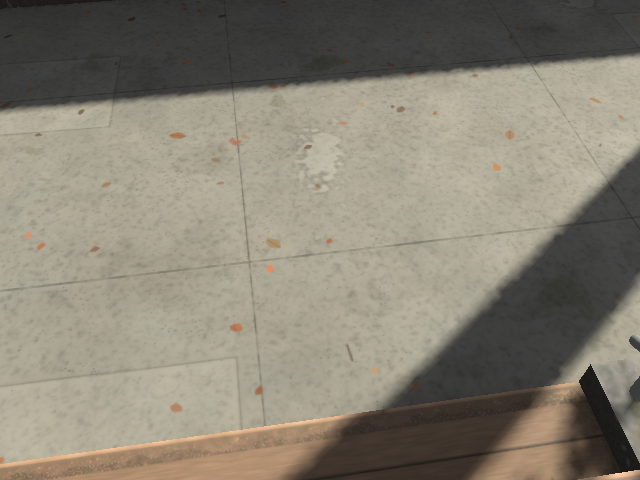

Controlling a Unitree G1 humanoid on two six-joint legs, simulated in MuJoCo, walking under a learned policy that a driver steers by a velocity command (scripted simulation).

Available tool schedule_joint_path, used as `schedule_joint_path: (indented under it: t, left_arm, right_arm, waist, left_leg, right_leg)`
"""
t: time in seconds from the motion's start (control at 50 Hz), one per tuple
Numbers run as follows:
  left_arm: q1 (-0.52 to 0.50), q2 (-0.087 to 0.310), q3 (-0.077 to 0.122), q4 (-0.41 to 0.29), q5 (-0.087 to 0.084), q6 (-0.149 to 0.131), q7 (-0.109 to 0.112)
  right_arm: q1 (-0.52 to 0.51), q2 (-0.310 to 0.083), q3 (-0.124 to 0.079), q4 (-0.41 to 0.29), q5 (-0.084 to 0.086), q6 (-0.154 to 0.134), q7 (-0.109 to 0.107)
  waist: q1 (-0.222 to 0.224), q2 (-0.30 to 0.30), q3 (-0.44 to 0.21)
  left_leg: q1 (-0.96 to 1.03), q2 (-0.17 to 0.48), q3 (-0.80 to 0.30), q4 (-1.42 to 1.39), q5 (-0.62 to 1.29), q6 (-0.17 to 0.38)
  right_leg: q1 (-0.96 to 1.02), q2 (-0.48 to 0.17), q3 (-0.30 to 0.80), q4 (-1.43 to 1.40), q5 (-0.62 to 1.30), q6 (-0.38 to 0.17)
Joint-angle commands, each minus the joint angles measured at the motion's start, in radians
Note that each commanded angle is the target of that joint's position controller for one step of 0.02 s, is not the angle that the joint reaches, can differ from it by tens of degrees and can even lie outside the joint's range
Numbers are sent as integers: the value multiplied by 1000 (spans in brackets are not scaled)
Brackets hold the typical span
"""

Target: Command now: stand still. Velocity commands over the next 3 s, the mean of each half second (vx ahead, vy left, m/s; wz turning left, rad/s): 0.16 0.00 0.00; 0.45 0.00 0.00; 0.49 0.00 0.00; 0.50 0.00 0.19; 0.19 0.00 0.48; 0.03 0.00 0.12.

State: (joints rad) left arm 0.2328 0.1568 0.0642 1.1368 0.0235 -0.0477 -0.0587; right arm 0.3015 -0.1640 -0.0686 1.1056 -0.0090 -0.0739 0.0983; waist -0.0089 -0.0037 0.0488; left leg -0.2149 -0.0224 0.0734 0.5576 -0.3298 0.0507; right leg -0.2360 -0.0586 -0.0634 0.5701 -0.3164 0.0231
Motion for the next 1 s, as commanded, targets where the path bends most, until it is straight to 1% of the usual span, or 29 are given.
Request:
schedule_joint_path:
  t: [0.02,0.16,0.22,0.26,0.3,0.38,0.42,0.44,0.46,0.48,0.5,0.54,0.56,0.62,0.64,0.66,0.7,0.74,0.8,0.82,0.84,0.86,0.88,0.9,0.92,0.94,0.96,0.98,1.0]
  left_arm:
    - [58,77,10,-10,0,-6,2]
    - [83,65,4,1,1,-7,3]
    - [103,114,34,-14,40,-10,33]
    - [78,40,24,-43,55,-25,60]
    - [4,-28,9,-85,47,-48,72]
    - [24,-14,11,-103,40,-85,52]
    - [193,-12,17,-54,39,-98,34]
    - [316,6,23,-26,58,-101,33]
    - [505,86,38,33,87,-103,41]
    - [731,134,32,79,103,-98,20]
    - [668,117,26,94,98,-94,10]
    - [371,32,5,10,61,-83,0]
    - [322,-48,-17,18,85,-78,24]
    - [221,-146,-69,-61,63,-89,81]
    - [239,-96,-69,-66,65,-101,83]
    - [287,-42,-75,-48,79,-103,71]
    - [362,-22,-84,-20,96,-103,51]
    - [452,-4,-84,18,65,-106,39]
    - [440,28,-74,0,25,-80,49]
    - [444,63,-64,-9,40,-65,39]
    - [430,70,-54,-1,35,-50,31]
    - [382,111,-45,-13,49,-31,6]
    - [407,86,-44,27,96,-19,-48]
    - [532,-30,-55,27,45,-31,-69]
    - [408,9,-48,-78,8,-59,-73]
    - [232,7,-50,-192,-10,-82,-62]
    - [170,61,-37,-199,9,-77,-32]
    - [184,35,-35,-167,35,-69,-5]
    - [196,-32,-64,-160,80,-60,7]
  right_arm:
    - [81,-84,-14,-7,0,-5,-2]
    - [96,-73,-13,2,-2,-5,-3]
    - [164,-157,-54,8,-41,-8,-31]
    - [293,-114,-54,44,-58,-16,-65]
    - [319,-60,-35,47,-51,-15,-92]
    - [200,-70,-25,4,-51,-18,-112]
    - [141,-100,-32,-4,-64,-19,-94]
    - [96,-90,-31,-21,-75,-23,-82]
    - [42,-43,-28,-57,-77,-35,-76]
    - [28,47,-16,-102,-49,-51,-74]
    - [-48,13,-15,-123,-30,-49,-89]
    - [-22,-35,-29,-112,-45,-52,-109]
    - [42,51,4,-118,-75,-39,-104]
    - [40,52,30,-110,-117,-16,-64]
    - [24,83,43,-123,-103,-27,-60]
    - [24,62,35,-120,-91,-27,-54]
    - [-49,16,38,-163,-85,-20,-49]
    - [-149,-35,38,-208,-93,-2,-59]
    - [-226,-61,48,-209,-90,-1,-66]
    - [-131,-59,46,-179,-93,-11,-62]
    - [-23,-99,34,-119,-67,-10,-64]
    - [140,-132,20,-54,-55,-19,-67]
    - [426,-196,-12,26,-59,-28,-68]
    - [583,-287,-35,55,-85,-23,-59]
    - [674,-333,-51,102,-115,-25,-41]
    - [505,-333,-67,74,-128,-25,-43]
    - [310,-184,-19,33,-108,-16,-37]
    - [224,-60,24,10,-106,-10,-38]
    - [68,89,83,-63,-114,-24,-64]
  waist:
    - [0,4,12]
    - [0,5,20]
    - [-29,50,98]
    - [-76,122,124]
    - [-99,127,133]
    - [-35,88,147]
    - [56,46,123]
    - [121,-3,75]
    - [185,-186,4]
    - [241,-244,-15]
    - [221,-69,209]
    - [103,53,142]
    - [43,82,139]
    - [22,-30,99]
    - [34,-16,61]
    - [25,-39,57]
    - [32,-34,69]
    - [60,-3,112]
    - [98,-22,113]
    - [73,-24,64]
    - [35,42,89]
    - [-44,79,68]
    - [-153,141,-20]
    - [-147,359,-270]
    - [-188,191,-279]
    - [-178,118,-137]
    - [-109,-55,-14]
    - [-38,-106,44]
    - [58,-77,125]
  left_leg:
    - [4,42,-38,-95,247,26]
    - [-8,44,-40,-90,237,26]
    - [-62,135,-179,-199,-397,147]
    - [26,287,-395,-281,-567,272]
    - [100,380,-497,-336,-470,317]
    - [-75,285,-296,-249,-331,267]
    - [-253,210,-187,-75,-292,252]
    - [-340,150,-148,129,-183,227]
    - [-481,15,-59,526,-182,141]
    - [-718,-93,-228,677,-301,110]
    - [-921,-8,-355,698,-133,114]
    - [-805,53,-253,743,15,98]
    - [-701,114,-285,622,167,119]
    - [-479,160,-189,336,617,77]
    - [-316,143,-126,173,882,57]
    - [-162,119,-80,183,915,36]
    - [-58,105,-59,189,824,5]
    - [-151,111,-87,89,676,-9]
    - [-256,131,-99,-128,497,-8]
    - [-94,77,-33,-23,430,-19]
    - [-72,109,-84,-250,415,-11]
    - [140,84,-24,-363,526,-8]
    - [531,121,-33,-249,726,67]
    - [909,326,-204,95,1391,314]
    - [989,396,-404,103,1414,393]
    - [898,515,-576,-26,839,435]
    - [590,480,-503,-129,404,345]
    - [288,368,-365,-159,190,299]
    - [-59,284,-252,-232,238,223]
  right_leg:
    - [-40,19,-33,-81,110,-30]
    - [-43,22,-33,-76,107,-32]
    - [-123,29,-17,-33,-304,-92]
    - [-251,29,-1,91,-294,-119]
    - [-320,28,11,190,-191,-127]
    - [-83,63,-43,154,-179,-149]
    - [190,94,-75,42,-17,-158]
    - [305,51,20,0,18,-185]
    - [448,-118,298,-109,227,-261]
    - [518,-314,743,-285,64,-452]
    - [468,-388,736,-360,-157,-460]
    - [310,-279,488,-267,-85,-365]
    - [200,-213,333,-187,39,-290]
    - [-123,-73,140,-94,137,-244]
    - [-266,-22,62,-34,95,-233]
    - [-408,-9,46,-41,15,-222]
    - [-495,-35,92,-31,-40,-230]
    - [-342,-91,175,57,-34,-250]
    - [-68,-121,274,211,88,-247]
    - [-110,-103,262,297,190,-250]
    - [-34,-73,244,423,210,-233]
    - [-80,-24,207,609,257,-221]
    - [-332,33,182,898,290,-176]
    - [-624,185,116,1505,-521,-104]
    - [-886,212,160,1648,-508,-89]
    - [-1172,117,160,1549,-396,-82]
    - [-1107,2,206,1355,-185,-110]
    - [-937,-41,205,1191,-61,-152]
    - [-719,-148,260,788,258,-198]
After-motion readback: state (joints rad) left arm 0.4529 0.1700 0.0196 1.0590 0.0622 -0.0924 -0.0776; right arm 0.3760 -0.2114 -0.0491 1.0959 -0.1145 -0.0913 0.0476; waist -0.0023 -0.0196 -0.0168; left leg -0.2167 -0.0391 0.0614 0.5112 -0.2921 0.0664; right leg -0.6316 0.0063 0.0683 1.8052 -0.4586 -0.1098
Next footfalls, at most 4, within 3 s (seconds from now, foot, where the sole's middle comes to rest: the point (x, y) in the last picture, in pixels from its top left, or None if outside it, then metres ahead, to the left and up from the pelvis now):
0.88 left None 0.34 0.07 -0.94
1.36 right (401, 461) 0.65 -0.19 -1.11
1.94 left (311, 357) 1.06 0.05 -1.28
2.28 right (364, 296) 1.30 -0.14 -1.28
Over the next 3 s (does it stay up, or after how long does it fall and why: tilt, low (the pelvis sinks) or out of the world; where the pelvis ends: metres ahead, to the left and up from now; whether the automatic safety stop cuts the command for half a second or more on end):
stays up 1.17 -0.06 -0.50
